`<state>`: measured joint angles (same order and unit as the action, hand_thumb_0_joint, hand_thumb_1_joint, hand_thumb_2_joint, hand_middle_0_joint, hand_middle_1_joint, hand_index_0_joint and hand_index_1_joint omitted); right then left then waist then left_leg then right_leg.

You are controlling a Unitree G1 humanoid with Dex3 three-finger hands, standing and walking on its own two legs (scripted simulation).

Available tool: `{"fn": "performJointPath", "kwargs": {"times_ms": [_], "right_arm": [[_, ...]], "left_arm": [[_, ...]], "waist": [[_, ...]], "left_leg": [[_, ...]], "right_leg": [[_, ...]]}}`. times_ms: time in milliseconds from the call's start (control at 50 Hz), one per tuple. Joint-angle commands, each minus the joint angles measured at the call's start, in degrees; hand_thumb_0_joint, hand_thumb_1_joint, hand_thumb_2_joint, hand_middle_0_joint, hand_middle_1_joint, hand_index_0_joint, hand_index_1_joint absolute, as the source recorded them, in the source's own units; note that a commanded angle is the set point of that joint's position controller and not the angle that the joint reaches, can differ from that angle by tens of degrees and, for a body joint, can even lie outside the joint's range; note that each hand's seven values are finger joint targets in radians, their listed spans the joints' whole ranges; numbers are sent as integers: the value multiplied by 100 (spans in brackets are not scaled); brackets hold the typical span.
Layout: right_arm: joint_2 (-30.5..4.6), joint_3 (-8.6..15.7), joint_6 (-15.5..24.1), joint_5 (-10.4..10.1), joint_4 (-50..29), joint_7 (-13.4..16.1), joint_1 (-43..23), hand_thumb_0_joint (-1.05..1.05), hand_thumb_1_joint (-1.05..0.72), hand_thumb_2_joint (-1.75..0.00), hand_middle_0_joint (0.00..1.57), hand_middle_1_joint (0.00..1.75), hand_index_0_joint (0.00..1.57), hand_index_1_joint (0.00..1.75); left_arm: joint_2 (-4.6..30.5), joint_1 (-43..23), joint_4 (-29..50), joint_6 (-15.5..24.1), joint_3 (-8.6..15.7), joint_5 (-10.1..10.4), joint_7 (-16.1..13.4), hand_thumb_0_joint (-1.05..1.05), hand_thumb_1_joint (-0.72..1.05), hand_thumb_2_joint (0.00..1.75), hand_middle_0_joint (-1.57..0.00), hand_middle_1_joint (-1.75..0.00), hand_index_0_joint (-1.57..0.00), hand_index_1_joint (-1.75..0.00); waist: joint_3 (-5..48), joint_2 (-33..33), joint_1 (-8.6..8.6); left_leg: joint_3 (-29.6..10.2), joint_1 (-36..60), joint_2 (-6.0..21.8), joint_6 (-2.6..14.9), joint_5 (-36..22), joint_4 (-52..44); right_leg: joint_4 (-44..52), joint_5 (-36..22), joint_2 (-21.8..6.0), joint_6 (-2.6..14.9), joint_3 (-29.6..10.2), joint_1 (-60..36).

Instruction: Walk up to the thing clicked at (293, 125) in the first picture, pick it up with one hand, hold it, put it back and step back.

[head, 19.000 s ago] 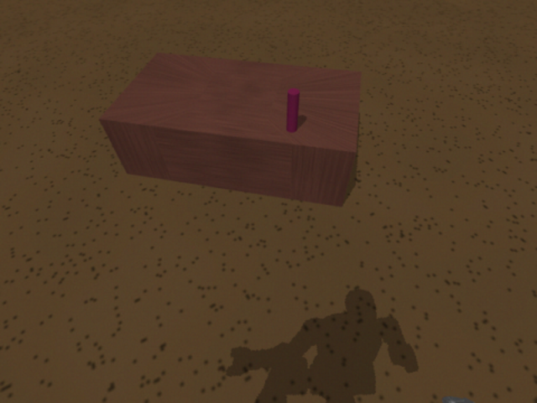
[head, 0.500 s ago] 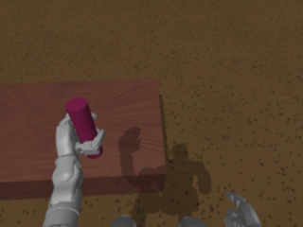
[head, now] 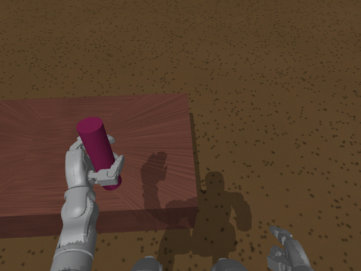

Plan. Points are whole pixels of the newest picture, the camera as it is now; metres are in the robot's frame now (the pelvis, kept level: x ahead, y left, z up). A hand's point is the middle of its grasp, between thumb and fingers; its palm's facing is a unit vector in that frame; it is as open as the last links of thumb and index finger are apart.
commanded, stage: hold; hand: left
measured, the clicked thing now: (102, 157) +0.33 +0.18 +0.07
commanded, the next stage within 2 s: crouch in 0.34 s
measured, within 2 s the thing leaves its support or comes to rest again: neither
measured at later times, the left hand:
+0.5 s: hand (108, 159) +0.33 +0.17 +0.06, palm faces +0.18 -0.98 -0.01, open 7.6 cm
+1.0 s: hand (113, 160) +0.40 +0.21 -0.08, palm faces +0.22 -0.98 -0.02, open 7.4 cm
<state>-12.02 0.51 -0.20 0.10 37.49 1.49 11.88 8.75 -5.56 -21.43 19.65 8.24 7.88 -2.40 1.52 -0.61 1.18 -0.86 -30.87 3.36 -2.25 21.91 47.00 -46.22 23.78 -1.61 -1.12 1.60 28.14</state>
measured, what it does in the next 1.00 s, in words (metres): lowers itself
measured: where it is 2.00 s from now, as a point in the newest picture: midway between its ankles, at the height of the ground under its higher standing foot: outside the picture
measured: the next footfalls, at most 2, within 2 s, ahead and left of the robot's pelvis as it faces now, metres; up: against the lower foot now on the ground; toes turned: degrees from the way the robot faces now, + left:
none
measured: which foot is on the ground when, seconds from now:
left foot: down 0.00-1.00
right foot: down 0.00-1.00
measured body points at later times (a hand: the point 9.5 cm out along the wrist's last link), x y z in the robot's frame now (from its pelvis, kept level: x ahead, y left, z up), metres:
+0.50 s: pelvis +0.00 +0.00 +0.00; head +0.04 +0.00 +0.45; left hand +0.31 +0.22 +0.06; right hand +0.13 -0.24 -0.11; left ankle +0.02 +0.14 -0.70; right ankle +0.00 -0.13 -0.70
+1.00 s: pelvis -0.03 +0.00 -0.10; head +0.10 +0.02 +0.33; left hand +0.38 +0.26 -0.08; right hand +0.06 -0.27 -0.22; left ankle +0.02 +0.14 -0.70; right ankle +0.00 -0.13 -0.70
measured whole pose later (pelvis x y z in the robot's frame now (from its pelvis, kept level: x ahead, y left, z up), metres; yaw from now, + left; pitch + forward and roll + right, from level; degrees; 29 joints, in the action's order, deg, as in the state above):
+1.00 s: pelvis -0.03 +0.00 -0.10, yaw -1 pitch +23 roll -2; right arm -14.1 0.7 0.3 3.2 39.6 -1.0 12.3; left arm 17.7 -31.5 -53.3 35.0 20.3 7.0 2.5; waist 7.3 0.3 4.5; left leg -3.3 -69.4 4.3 -2.7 30.5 76.6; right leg -75.4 32.4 -0.6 -0.6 2.0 66.2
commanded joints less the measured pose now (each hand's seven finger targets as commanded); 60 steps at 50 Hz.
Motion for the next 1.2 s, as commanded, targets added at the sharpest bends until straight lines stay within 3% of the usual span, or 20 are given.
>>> {"fn": "performJointPath", "kwargs": {"times_ms": [0,40,100,140,300,340,360,420,540,560,680,720,840,880,900,920,960,1000,1080,1180], "right_arm": [[-737,305,204,-12,-720,18,-198,0,-90,-90,20,30,20,30],[-680,262,210,-8,-779,2,-225,0,-90,-90,20,30,20,30],[-715,280,210,-10,-689,22,-165,0,-90,-90,20,30,20,30],[-749,298,215,-17,-672,11,-121,0,-90,-90,20,30,20,30],[-744,298,225,-36,-723,12,-157,0,-91,-90,20,30,20,30],[-763,309,231,-31,-684,-17,-154,0,-90,-90,20,30,20,30],[-712,287,235,-27,-748,-14,-209,0,-90,-90,20,30,20,30],[-729,293,222,-9,-731,4,-170,0,-88,-90,20,30,20,30],[-772,325,223,3,-629,-16,-174,0,-89,-90,20,30,20,30],[-769,344,234,19,-606,-32,-115,0,-89,-90,20,30,20,30],[-818,400,281,110,-482,-128,-30,0,-88,-90,20,30,20,30],[-846,403,311,163,-479,-159,72,0,-88,-89,20,30,20,30],[-971,361,311,258,-414,-219,318,0,-88,-90,20,30,20,30],[-1064,364,274,280,-354,-213,447,0,-88,-90,20,30,20,30],[-1079,347,244,266,-369,-212,409,0,-88,-90,20,30,20,30],[-1100,349,223,284,-309,-214,472,0,-88,-90,20,30,20,30],[-1125,328,143,300,-278,-219,508,0,-88,-90,20,30,20,30],[-1147,347,78,299,-245,-249,553,0,-88,-90,20,30,20,30],[-1159,336,-31,290,-210,-289,591,0,-88,-90,20,30,20,30],[-1162,344,-60,304,-157,-311,628,0,-89,-90,20,30,20,30]], "left_arm": [[817,-1656,1446,528,399,55,-31,0,43,136,-137,-152,-140,-150],[686,-1668,1641,564,268,68,-36,0,42,136,-137,-152,-139,-151],[825,-1730,1522,584,368,64,-19,0,41,136,-136,-151,-139,-151],[633,-1542,1351,540,153,61,31,0,40,136,-136,-151,-139,-150],[679,-1515,1512,524,192,74,25,0,39,134,-136,-150,-138,-149],[562,-1232,1093,451,195,82,5,0,38,135,-137,-151,-139,-150],[587,-1793,1694,529,92,78,-8,0,37,134,-136,-151,-139,-150],[619,-1687,1447,491,149,15,-57,0,46,140,-132,-150,-134,-149],[687,-1684,616,536,415,61,17,0,41,138,-142,-154,-144,-153],[633,-1896,606,606,339,34,28,0,40,138,-142,-155,-144,-153],[936,-2829,-513,1225,767,-30,111,0,41,138,-139,-154,-143,-153],[1274,-3283,-689,1550,1002,-27,184,0,43,137,-139,-154,-143,-152],[1717,-4553,-1289,2116,1099,-20,357,0,42,133,-136,-147,-138,-146],[1838,-4651,-1595,2128,1210,21,455,0,42,133,-136,-146,-137,-146],[2018,-4562,-1766,2107,1350,21,472,0,41,133,-137,-146,-138,-146],[1922,-4605,-1953,2082,1281,5,535,0,42,133,-136,-146,-137,-146],[2262,-4541,-2099,2028,1628,-16,550,0,43,134,-137,-147,-138,-146],[2088,-4616,-2304,1964,1580,-28,594,0,47,136,-137,-148,-139,-148],[2551,-4757,-2254,1962,1989,-99,539,0,48,137,-139,-148,-140,-148],[2503,-5085,-2259,1960,1988,-159,524,0,52,136,-139,-148,-141,-147]], "waist": [[1646,-26,-39],[1720,-131,-62],[1688,-116,1],[1638,-57,39],[1750,-114,-39],[1379,40,-12],[1564,-137,0],[1580,-79,36],[1133,229,96],[1222,111,107],[1309,128,258],[1786,60,281],[3277,-598,357],[3679,-588,352],[3754,-569,229],[3843,-563,304],[3971,-544,160],[3841,-558,288],[3863,-320,341],[3931,-430,511]], "left_leg": [[121,851,-241,211,-1299,-539],[147,882,-255,194,-1284,-544],[140,869,-249,203,-1271,-522],[108,957,-208,197,-1407,-549],[106,1046,-219,195,-1539,-524],[93,824,-200,188,-1383,-567],[113,903,-215,184,-1351,-559],[95,969,-203,188,-1372,-563],[85,467,-197,235,-869,-506],[91,410,-193,226,-900,-425],[62,-506,-197,245,-354,299],[30,-857,-214,248,-178,717],[-115,-1168,-175,225,-411,1741],[-159,-1336,-160,237,-747,2026],[-127,-1467,-159,251,-784,2131],[-128,-1581,-141,273,-1002,2286],[-105,-1923,-150,286,-1144,2415],[-144,-1983,-136,281,-1054,2481],[-145,-2621,-129,337,-630,2713],[-220,-2739,-94,337,-491,2963]], "right_leg": [[647,-1665,180,79,84,-525],[654,-1666,173,86,72,-588],[643,-1673,177,74,58,-539],[595,-1746,210,90,98,-481],[627,-1819,195,95,100,-572],[613,-1683,223,102,135,-477],[631,-1686,202,110,102,-454],[625,-1687,206,98,118,-473],[585,-1272,193,91,111,-106],[487,-1303,187,115,87,21],[-185,-808,147,146,-14,1099],[-535,-624,130,146,-84,1402],[-1531,-594,197,229,-41,2454],[-1812,-849,229,245,29,2575],[-1854,-895,238,233,-24,2554],[-1942,-1106,225,216,-54,2598],[-2096,-1311,231,212,-76,2473],[-2238,-1166,257,243,11,2826],[-2381,-899,273,218,-22,2856],[-2710,-707,290,254,69,3402]]}}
